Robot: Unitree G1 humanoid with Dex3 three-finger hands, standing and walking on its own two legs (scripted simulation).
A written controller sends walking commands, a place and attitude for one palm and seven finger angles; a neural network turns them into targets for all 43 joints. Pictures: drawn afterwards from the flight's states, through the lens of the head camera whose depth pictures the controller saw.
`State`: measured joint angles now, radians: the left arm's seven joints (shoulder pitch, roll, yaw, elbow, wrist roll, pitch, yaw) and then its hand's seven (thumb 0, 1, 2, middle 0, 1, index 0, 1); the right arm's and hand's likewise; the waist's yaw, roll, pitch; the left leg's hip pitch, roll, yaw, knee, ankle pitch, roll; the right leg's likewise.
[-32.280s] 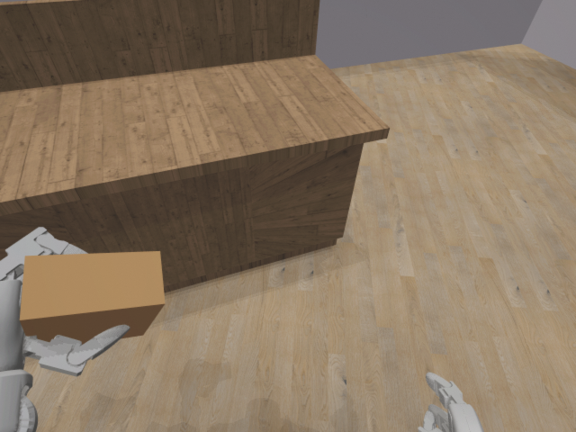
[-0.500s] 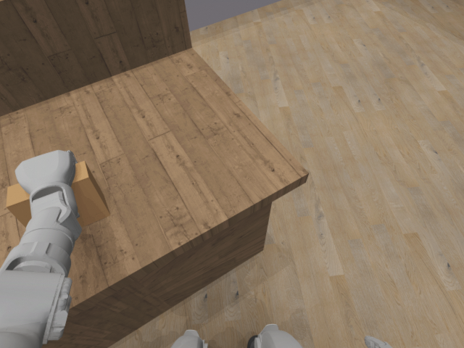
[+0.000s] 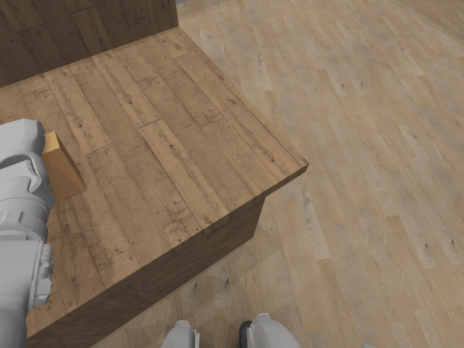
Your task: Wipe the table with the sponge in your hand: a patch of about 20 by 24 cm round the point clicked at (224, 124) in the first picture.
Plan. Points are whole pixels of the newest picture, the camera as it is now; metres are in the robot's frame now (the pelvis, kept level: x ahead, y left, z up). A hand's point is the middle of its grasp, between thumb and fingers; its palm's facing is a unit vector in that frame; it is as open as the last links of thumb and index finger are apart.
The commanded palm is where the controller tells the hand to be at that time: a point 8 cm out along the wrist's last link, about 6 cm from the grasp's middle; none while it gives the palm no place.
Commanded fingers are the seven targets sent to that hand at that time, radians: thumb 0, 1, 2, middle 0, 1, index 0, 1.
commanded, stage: slide back across to the first lane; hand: left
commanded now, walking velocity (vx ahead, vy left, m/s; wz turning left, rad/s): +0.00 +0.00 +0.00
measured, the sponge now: (38, 182) +0.42 +0.35 -0.02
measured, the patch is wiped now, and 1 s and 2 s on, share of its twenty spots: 1.00 1.00 1.00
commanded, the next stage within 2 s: wipe back along the first lane in 0.80 s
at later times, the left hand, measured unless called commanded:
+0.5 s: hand (4, 161) +0.44 +0.39 +0.03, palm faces -0.12 -0.05 -0.99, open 9.8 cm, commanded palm +0.41 +0.39 +0.07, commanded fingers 0.00 0.10 1.30 -1.20 -1.60 -1.20 -1.60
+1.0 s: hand out of the picture +0.41 +0.42 +0.02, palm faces -0.12 -0.03 -0.99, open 9.8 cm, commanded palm +0.38 +0.40 +0.06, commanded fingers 0.00 0.10 1.30 -1.20 -1.60 -1.20 -1.60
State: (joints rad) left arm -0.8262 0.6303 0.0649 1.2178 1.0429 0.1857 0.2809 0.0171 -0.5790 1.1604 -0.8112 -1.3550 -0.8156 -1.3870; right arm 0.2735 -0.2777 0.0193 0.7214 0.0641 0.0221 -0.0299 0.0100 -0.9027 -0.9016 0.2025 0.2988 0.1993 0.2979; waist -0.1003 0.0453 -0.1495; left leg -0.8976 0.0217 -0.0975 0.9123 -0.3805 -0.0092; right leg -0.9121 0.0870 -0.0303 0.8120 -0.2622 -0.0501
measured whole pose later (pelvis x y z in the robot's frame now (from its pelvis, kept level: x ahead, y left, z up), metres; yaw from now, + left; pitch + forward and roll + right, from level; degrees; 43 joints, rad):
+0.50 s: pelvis +0.04 +0.04 +0.02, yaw -1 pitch +18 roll -3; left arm -0.66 0.57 0.12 1.10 1.04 0.18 0.30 0.00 -0.56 1.16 -0.78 -1.39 -0.79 -1.42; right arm 0.26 -0.26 0.00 0.71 0.06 0.07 0.01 0.01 -0.90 -0.90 0.20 0.30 0.20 0.30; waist -0.07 0.03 -0.17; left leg -0.71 -0.01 -0.04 0.79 -0.39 0.03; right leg -0.72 0.05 0.03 0.68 -0.27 0.01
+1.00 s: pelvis +0.07 +0.06 +0.03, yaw +0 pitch +15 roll -4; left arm -0.41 0.54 0.08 0.81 1.01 0.21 0.28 -0.01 -0.50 1.12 -0.74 -1.42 -0.74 -1.46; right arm 0.21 -0.26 -0.02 0.68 0.06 0.11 0.01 0.01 -0.90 -0.90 0.20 0.30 0.20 0.30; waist -0.02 0.03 -0.15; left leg -0.60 -0.02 -0.07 0.75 -0.41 0.05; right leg -0.59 0.04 0.01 0.61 -0.29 0.02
